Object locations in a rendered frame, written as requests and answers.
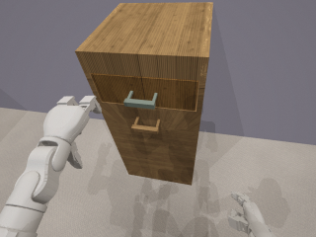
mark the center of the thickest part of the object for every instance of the handle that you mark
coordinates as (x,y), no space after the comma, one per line
(145,129)
(143,104)

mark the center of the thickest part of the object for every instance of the cabinet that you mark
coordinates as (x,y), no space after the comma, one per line
(159,40)

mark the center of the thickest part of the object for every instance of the robot left forearm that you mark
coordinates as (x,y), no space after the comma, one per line
(24,209)

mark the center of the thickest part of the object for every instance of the robot right hand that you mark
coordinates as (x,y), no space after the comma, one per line
(240,220)

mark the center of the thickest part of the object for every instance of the robot left hand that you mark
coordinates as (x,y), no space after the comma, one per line
(67,120)

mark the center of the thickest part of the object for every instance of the robot right forearm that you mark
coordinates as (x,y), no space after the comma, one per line
(259,229)

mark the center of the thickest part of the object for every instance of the drawer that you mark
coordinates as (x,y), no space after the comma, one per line
(180,94)

